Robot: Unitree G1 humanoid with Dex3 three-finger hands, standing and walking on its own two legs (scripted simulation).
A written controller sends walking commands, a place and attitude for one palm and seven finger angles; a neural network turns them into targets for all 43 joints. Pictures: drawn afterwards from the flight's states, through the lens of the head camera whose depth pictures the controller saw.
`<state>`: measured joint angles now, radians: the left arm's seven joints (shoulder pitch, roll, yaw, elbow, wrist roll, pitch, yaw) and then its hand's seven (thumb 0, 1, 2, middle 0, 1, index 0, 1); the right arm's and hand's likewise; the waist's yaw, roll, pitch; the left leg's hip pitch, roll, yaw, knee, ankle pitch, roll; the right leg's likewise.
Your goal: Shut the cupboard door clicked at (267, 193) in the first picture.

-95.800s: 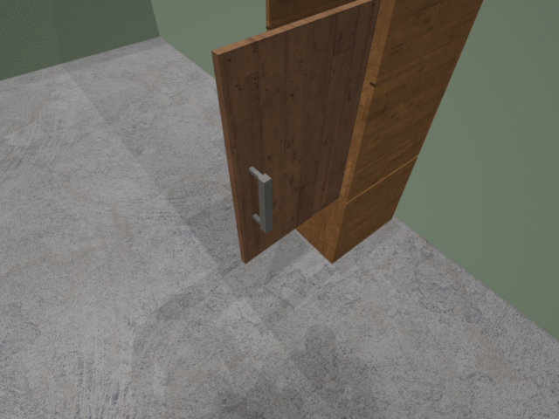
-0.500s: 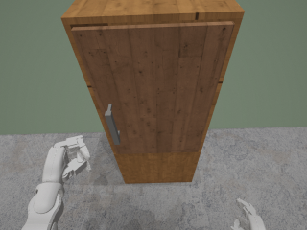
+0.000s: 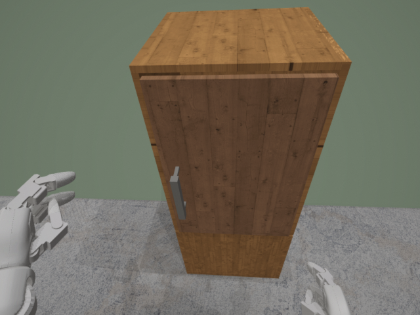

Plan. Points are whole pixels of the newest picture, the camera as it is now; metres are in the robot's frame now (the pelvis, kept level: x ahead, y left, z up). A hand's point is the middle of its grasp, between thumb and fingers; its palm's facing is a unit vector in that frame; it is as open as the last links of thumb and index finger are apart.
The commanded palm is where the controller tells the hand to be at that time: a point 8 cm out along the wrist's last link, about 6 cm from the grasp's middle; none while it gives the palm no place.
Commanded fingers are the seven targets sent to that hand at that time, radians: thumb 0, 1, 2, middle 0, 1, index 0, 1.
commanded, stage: draw the hand back to the body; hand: left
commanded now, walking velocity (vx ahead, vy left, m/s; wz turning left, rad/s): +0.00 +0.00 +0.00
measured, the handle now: (179, 193) +0.45 +0.16 -0.09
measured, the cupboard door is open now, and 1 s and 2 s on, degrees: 0 0 0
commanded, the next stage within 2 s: step back with the hand held close in 0.46 s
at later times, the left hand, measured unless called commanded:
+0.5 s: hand (50, 227) +0.18 +0.25 +0.17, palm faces +0.47 -0.79 -0.40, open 7.4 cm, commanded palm +0.13 +0.29 +0.18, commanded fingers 0.00 0.90 0.90 -0.20 -0.30 -0.20 -0.30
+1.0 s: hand (25, 241) +0.16 +0.28 +0.17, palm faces +0.42 -0.76 -0.50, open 7.5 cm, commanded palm +0.10 +0.31 +0.18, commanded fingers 0.00 0.90 0.90 -0.20 -0.30 -0.20 -0.30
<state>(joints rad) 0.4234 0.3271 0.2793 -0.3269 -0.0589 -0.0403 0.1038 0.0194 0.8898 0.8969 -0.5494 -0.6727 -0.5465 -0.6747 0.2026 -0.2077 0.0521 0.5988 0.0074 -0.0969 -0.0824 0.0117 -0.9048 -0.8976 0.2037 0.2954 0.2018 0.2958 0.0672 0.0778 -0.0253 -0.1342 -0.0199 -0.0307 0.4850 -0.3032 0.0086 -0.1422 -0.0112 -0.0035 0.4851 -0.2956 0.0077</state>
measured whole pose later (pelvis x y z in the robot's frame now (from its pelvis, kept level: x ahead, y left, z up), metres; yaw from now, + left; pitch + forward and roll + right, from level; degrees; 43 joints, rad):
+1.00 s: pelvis -0.04 +0.01 +0.00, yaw -1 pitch +0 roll +0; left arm 0.53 0.41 0.41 -0.43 -0.06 -0.16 0.14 0.02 0.88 0.90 -0.21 -0.30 -0.21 -0.30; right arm 0.20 -0.24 -0.02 0.58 0.02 0.01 -0.09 0.01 -0.91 -0.90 0.20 0.30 0.20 0.30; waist 0.01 0.05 -0.01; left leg -0.26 -0.03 -0.02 0.49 -0.23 0.02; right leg -0.26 -0.02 0.01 0.47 -0.21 0.02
